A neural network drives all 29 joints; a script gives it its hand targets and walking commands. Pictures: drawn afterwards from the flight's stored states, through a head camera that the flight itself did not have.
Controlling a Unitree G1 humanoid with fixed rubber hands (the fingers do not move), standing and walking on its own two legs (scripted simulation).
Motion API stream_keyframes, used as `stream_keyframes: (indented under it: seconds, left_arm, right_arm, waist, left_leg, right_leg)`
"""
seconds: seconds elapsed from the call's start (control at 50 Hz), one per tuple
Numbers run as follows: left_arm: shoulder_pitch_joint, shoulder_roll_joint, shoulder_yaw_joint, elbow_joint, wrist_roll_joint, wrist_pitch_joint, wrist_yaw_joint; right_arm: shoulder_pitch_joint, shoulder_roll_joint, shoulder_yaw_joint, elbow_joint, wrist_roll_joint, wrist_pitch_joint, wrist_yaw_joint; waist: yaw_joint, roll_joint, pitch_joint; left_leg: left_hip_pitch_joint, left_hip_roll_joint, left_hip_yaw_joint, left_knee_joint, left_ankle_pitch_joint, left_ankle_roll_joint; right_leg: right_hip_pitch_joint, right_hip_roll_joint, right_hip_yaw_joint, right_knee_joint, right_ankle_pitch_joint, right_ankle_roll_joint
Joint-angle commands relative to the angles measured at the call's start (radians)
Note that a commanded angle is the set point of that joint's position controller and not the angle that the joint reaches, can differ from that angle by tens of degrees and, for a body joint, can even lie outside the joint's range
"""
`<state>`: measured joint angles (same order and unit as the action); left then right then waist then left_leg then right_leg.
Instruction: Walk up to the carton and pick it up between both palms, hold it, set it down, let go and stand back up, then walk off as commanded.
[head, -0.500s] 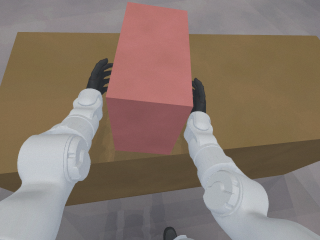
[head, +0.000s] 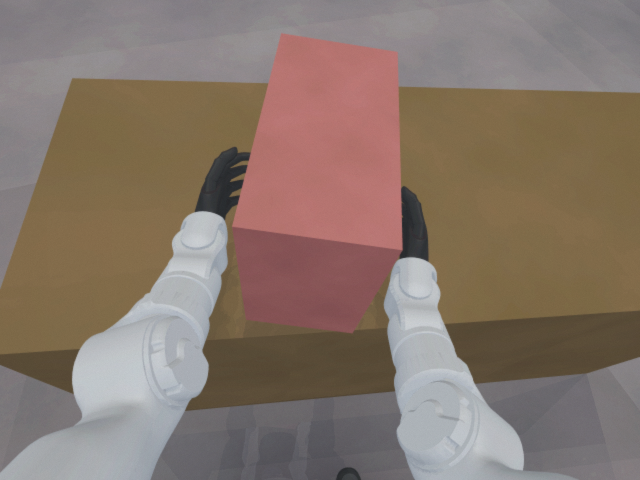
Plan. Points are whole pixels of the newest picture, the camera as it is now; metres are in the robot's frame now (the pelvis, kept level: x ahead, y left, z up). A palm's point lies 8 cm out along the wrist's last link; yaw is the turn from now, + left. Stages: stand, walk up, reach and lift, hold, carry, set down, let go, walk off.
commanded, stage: reach and lift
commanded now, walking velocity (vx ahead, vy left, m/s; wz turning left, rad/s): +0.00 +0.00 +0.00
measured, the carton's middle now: (318, 191) +0.50 -0.04 +0.01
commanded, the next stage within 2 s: none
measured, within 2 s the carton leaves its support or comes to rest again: neither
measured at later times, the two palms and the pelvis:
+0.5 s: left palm (214, 208) +0.46 +0.10 +0.03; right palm (409, 250) +0.39 -0.15 +0.03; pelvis +0.00 -0.01 +0.00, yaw +0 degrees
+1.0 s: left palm (215, 208) +0.46 +0.10 +0.03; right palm (408, 252) +0.39 -0.14 +0.02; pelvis -0.01 +0.00 +0.00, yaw +0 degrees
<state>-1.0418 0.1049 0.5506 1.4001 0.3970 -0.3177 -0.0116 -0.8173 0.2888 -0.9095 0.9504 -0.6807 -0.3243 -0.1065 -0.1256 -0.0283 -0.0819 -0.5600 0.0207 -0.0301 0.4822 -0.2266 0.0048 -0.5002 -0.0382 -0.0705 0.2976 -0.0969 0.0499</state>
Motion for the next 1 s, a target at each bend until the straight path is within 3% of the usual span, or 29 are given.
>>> stream_keyframes:
  seconds: [0.0,0.02,0.06,0.08,0.1,0.14,0.18,0.24,0.3,0.32,0.38,0.4,0.42,0.5,0.52,0.54,0.6,0.62,0.64,0.68,0.7,0.76,0.78,0.82,0.84,0.88,0.9,0.94,0.98]
  left_arm:
    - [-0.541,-0.476,-0.153,0.000,0.096,-0.019,-0.133]
    - [-0.538,-0.462,-0.124,0.027,0.096,-0.014,-0.140]
    - [-0.527,-0.491,-0.152,0.019,0.088,-0.014,-0.141]
    - [-0.548,-0.511,-0.149,0.036,0.096,-0.012,-0.150]
    - [-0.553,-0.462,-0.100,0.026,0.107,-0.005,-0.154]
    - [-0.541,-0.453,-0.104,-0.003,0.115,-0.009,-0.152]
    - [-0.532,-0.479,-0.134,-0.015,0.104,0.007,-0.159]
    - [-0.518,-0.458,-0.111,-0.013,0.122,0.010,-0.155]
    - [-0.501,-0.483,-0.139,-0.001,0.129,0.026,-0.154]
    - [-0.522,-0.489,-0.130,-0.007,0.118,0.023,-0.154]
    - [-0.562,-0.466,-0.120,-0.013,0.095,0.017,-0.160]
    - [-0.541,-0.483,-0.121,0.022,0.116,0.022,-0.154]
    - [-0.519,-0.492,-0.141,0.005,0.117,0.019,-0.154]
    - [-0.535,-0.475,-0.105,-0.004,0.132,0.023,-0.155]
    - [-0.516,-0.491,-0.131,0.010,0.126,0.031,-0.154]
    - [-0.492,-0.504,-0.125,0.009,0.123,0.032,-0.158]
    - [-0.540,-0.489,-0.118,-0.003,0.116,0.026,-0.155]
    - [-0.533,-0.491,-0.134,-0.002,0.122,0.029,-0.150]
    - [-0.525,-0.489,-0.102,0.022,0.136,0.040,-0.152]
    - [-0.535,-0.500,-0.139,-0.025,0.128,0.026,-0.134]
    - [-0.541,-0.502,-0.142,-0.025,0.114,0.022,-0.136]
    - [-0.541,-0.497,-0.152,0.006,0.109,0.028,-0.125]
    - [-0.513,-0.502,-0.114,0.041,0.133,0.029,-0.127]
    - [-0.530,-0.528,-0.157,0.015,0.117,0.031,-0.123]
    - [-0.540,-0.499,-0.127,0.015,0.115,0.027,-0.128]
    - [-0.540,-0.516,-0.156,0.006,0.097,0.016,-0.120]
    - [-0.567,-0.516,-0.182,-0.019,0.093,0.014,-0.114]
    - [-0.542,-0.533,-0.152,0.015,0.105,0.027,-0.116]
    - [-0.526,-0.499,-0.147,0.028,0.110,0.022,-0.116]
  right_arm:
    - [-0.562,0.407,0.299,0.053,-0.081,-0.054,0.139]
    - [-0.565,0.439,0.306,0.044,-0.067,-0.041,0.140]
    - [-0.561,0.412,0.315,0.054,-0.064,-0.045,0.133]
    - [-0.553,0.420,0.290,0.040,-0.079,-0.040,0.126]
    - [-0.585,0.446,0.299,0.014,-0.087,-0.030,0.129]
    - [-0.541,0.463,0.317,0.036,-0.082,-0.017,0.128]
    - [-0.535,0.456,0.299,0.037,-0.080,-0.020,0.113]
    - [-0.530,0.479,0.329,0.029,-0.090,-0.035,0.109]
    - [-0.528,0.438,0.305,0.083,-0.102,-0.058,0.100]
    - [-0.562,0.443,0.302,0.080,-0.094,-0.059,0.103]
    - [-0.592,0.478,0.308,0.030,-0.077,-0.040,0.096]
    - [-0.584,0.457,0.307,0.054,-0.088,-0.051,0.097]
    - [-0.570,0.469,0.311,0.075,-0.096,-0.059,0.097]
    - [-0.582,0.464,0.293,0.051,-0.075,-0.059,0.090]
    - [-0.572,0.451,0.290,0.056,-0.090,-0.059,0.088]
    - [-0.557,0.444,0.310,0.091,-0.072,-0.051,0.096]
    - [-0.579,0.486,0.319,0.063,-0.076,-0.041,0.094]
    - [-0.550,0.469,0.299,0.079,-0.068,-0.046,0.095]
    - [-0.603,0.448,0.296,0.034,-0.087,-0.049,0.095]
    - [-0.575,0.438,0.297,0.063,-0.084,-0.066,0.097]
    - [-0.573,0.443,0.292,0.080,-0.079,-0.070,0.093]
    - [-0.610,0.454,0.299,0.084,-0.070,-0.070,0.091]
    - [-0.600,0.444,0.296,0.054,-0.070,-0.070,0.102]
    - [-0.613,0.438,0.294,0.092,-0.050,-0.076,0.095]
    - [-0.620,0.428,0.293,0.048,-0.059,-0.065,0.098]
    - [-0.603,0.457,0.312,0.096,-0.052,-0.066,0.095]
    - [-0.615,0.437,0.302,0.096,-0.044,-0.072,0.093]
    - [-0.638,0.426,0.289,0.094,-0.067,-0.079,0.095]
    - [-0.637,0.436,0.314,0.066,-0.040,-0.075,0.096]
  waist:
    - [-0.045,0.206,-0.673]
    - [-0.005,0.207,-0.627]
    - [-0.039,0.170,-0.662]
    - [-0.037,0.196,-0.643]
    - [-0.005,0.155,-0.657]
    - [-0.008,0.162,-0.670]
    - [-0.051,0.180,-0.652]
    - [-0.009,0.153,-0.676]
    - [-0.051,0.171,-0.642]
    - [-0.030,0.191,-0.653]
    - [-0.002,0.136,-0.678]
    - [-0.031,0.144,-0.684]
    - [-0.028,0.171,-0.673]
    - [-0.007,0.153,-0.662]
    - [-0.032,0.158,-0.664]
    - [-0.008,0.193,-0.629]
    - [0.003,0.142,-0.673]
    - [-0.031,0.191,-0.656]
    - [-0.004,0.176,-0.665]
    - [-0.033,0.228,-0.691]
    - [-0.021,0.230,-0.723]
    - [-0.015,0.163,-0.694]
    - [0.000,0.197,-0.645]
    - [-0.018,0.224,-0.708]
    - [0.010,0.204,-0.728]
    - [0.002,0.195,-0.714]
    - [-0.034,0.212,-0.735]
    - [-0.030,0.197,-0.733]
    - [0.004,0.181,-0.728]
  left_leg:
    - [0.320,-0.017,0.122,0.006,0.589,-0.135]
    - [0.245,-0.024,0.139,-0.014,0.510,-0.120]
    - [0.227,-0.023,0.124,-0.035,0.476,-0.116]
    - [0.183,-0.029,0.129,-0.036,0.426,-0.118]
    - [0.169,-0.036,0.149,-0.050,0.357,-0.096]
    - [0.149,-0.046,0.161,-0.068,0.342,-0.101]
    - [0.180,-0.034,0.136,-0.061,0.406,-0.116]
    - [0.182,-0.030,0.148,-0.054,0.421,-0.109]
    - [0.273,-0.011,0.135,-0.048,0.499,-0.121]
    - [0.232,-0.015,0.134,-0.031,0.508,-0.123]
    - [0.117,-0.036,0.165,-0.059,0.325,-0.096]
    - [0.166,-0.027,0.151,-0.056,0.375,-0.102]
    - [0.236,-0.018,0.130,-0.048,0.469,-0.106]
    - [0.144,-0.036,0.158,-0.054,0.378,-0.093]
    - [0.148,-0.029,0.147,-0.061,0.362,-0.095]
    - [0.175,-0.029,0.144,-0.054,0.385,-0.098]
    - [0.109,-0.031,0.163,-0.073,0.329,-0.087]
    - [0.178,-0.028,0.157,-0.067,0.369,-0.102]
    - [0.144,-0.031,0.161,-0.055,0.316,-0.096]
    - [0.276,-0.016,0.144,-0.026,0.494,-0.122]
    - [0.241,-0.018,0.147,-0.015,0.510,-0.123]
    - [0.236,-0.020,0.152,-0.017,0.461,-0.100]
    - [0.185,-0.024,0.150,-0.029,0.397,-0.104]
    - [0.237,-0.018,0.155,-0.020,0.469,-0.122]
    - [0.203,-0.020,0.155,-0.023,0.425,-0.111]
    - [0.207,-0.016,0.150,-0.018,0.475,-0.115]
    - [0.244,-0.013,0.145,-0.019,0.475,-0.126]
    - [0.288,-0.012,0.135,-0.011,0.492,-0.113]
    - [0.248,-0.017,0.158,-0.011,0.469,-0.113]
  right_leg:
    - [0.394,0.075,-0.080,0.088,0.427,-0.047]
    - [0.436,0.067,-0.063,0.096,0.429,-0.047]
    - [0.477,0.065,-0.070,0.111,0.462,-0.042]
    - [0.489,0.063,-0.064,0.104,0.434,-0.045]
    - [0.513,0.051,-0.050,0.104,0.426,-0.041]
    - [0.572,0.043,-0.048,0.120,0.483,-0.035]
    - [0.528,0.052,-0.064,0.116,0.496,-0.029]
    - [0.542,0.053,-0.057,0.131,0.511,-0.024]
    - [0.444,0.064,-0.078,0.116,0.472,-0.022]
    - [0.470,0.062,-0.075,0.119,0.468,-0.034]
    - [0.561,0.047,-0.051,0.128,0.465,-0.037]
    - [0.499,0.044,-0.055,0.135,0.476,-0.022]
    - [0.489,0.052,-0.064,0.129,0.505,-0.019]
    - [0.536,0.047,-0.059,0.124,0.496,-0.036]
    - [0.533,0.048,-0.068,0.116,0.493,-0.030]
    - [0.522,0.048,-0.071,0.123,0.451,-0.031]
    - [0.556,0.037,-0.057,0.130,0.495,-0.031]
    - [0.486,0.046,-0.069,0.118,0.472,-0.036]
    - [0.502,0.044,-0.066,0.108,0.405,-0.046]
    - [0.394,0.059,-0.082,0.095,0.426,-0.046]
    - [0.407,0.058,-0.081,0.109,0.441,-0.054]
    - [0.382,0.068,-0.084,0.096,0.411,-0.047]
    - [0.437,0.055,-0.070,0.104,0.408,-0.056]
    - [0.397,0.065,-0.081,0.107,0.423,-0.058]
    - [0.424,0.055,-0.078,0.102,0.404,-0.058]
    - [0.441,0.056,-0.075,0.104,0.447,-0.057]
    - [0.398,0.068,-0.086,0.095,0.415,-0.059]
    - [0.357,0.070,-0.097,0.097,0.381,-0.053]
    - [0.399,0.071,-0.080,0.093,0.426,-0.065]
